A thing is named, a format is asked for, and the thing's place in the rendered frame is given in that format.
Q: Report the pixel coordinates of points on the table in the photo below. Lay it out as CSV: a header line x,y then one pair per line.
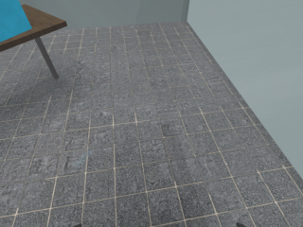
x,y
42,23

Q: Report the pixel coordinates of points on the carton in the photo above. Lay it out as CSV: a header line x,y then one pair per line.
x,y
13,20

